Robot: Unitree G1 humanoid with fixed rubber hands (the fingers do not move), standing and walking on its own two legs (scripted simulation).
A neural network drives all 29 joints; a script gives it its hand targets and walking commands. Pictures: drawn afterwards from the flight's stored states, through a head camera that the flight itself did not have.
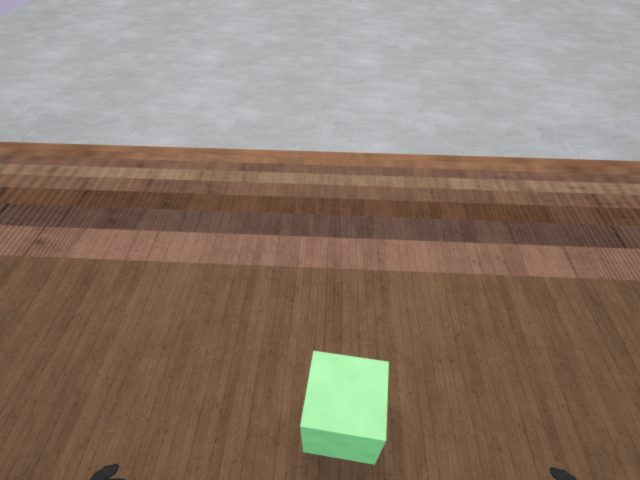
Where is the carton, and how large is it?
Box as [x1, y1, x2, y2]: [300, 351, 388, 464]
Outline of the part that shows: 313,351 300,424 303,451 374,464 385,441 388,362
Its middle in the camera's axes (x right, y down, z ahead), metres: +0.07 +0.49 +1.09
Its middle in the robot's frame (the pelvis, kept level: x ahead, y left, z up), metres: +0.42 -0.05 -0.66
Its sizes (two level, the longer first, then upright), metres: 0.210 0.200 0.250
